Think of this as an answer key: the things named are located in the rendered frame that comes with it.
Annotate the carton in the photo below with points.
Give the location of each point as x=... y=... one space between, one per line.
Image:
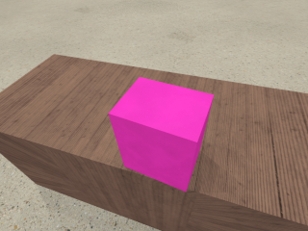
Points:
x=159 y=129

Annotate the pedestal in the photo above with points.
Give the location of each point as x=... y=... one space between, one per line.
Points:
x=251 y=172

